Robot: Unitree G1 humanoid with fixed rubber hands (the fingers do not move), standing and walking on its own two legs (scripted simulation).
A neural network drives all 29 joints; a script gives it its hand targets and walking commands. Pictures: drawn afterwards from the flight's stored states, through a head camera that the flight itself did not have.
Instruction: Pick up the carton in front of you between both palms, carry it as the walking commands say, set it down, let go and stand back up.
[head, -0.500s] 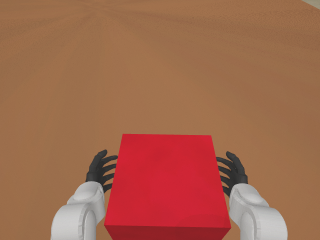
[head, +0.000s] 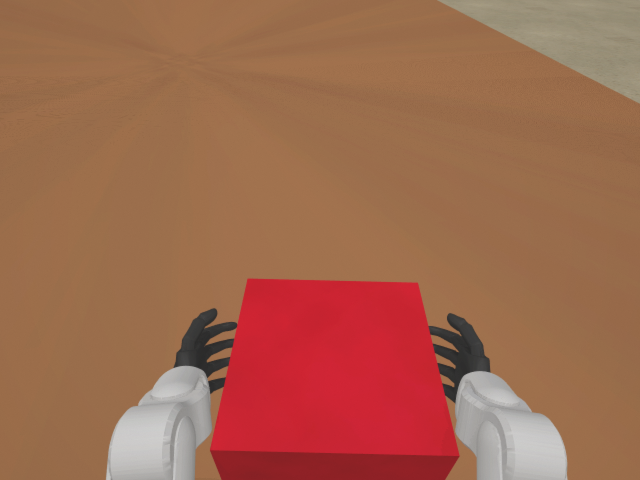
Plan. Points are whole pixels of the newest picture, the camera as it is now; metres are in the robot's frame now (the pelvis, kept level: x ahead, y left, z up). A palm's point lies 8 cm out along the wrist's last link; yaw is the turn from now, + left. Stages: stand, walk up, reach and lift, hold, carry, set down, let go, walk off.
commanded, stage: carry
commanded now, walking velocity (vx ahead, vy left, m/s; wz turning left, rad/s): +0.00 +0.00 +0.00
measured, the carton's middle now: (329, 408) +0.24 +0.00 +0.00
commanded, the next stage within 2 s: hold in 1.08 s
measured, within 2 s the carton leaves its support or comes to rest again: neither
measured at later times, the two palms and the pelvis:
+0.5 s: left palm (201, 381) +0.25 +0.15 +0.04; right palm (450, 387) +0.25 -0.14 +0.04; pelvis -0.03 +0.01 +0.00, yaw +0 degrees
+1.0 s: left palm (204, 375) +0.26 +0.15 +0.04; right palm (449, 381) +0.26 -0.15 +0.04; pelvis -0.03 +0.00 +0.00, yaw +0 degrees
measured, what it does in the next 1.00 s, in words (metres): stands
